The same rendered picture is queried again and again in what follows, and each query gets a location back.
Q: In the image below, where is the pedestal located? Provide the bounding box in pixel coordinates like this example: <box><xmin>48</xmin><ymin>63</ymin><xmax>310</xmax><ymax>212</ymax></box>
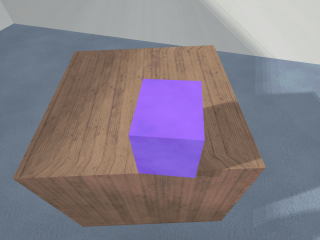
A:
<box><xmin>13</xmin><ymin>45</ymin><xmax>266</xmax><ymax>227</ymax></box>

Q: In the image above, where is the carton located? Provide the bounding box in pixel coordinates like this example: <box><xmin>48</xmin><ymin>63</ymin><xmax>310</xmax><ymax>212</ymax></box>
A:
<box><xmin>128</xmin><ymin>79</ymin><xmax>205</xmax><ymax>178</ymax></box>

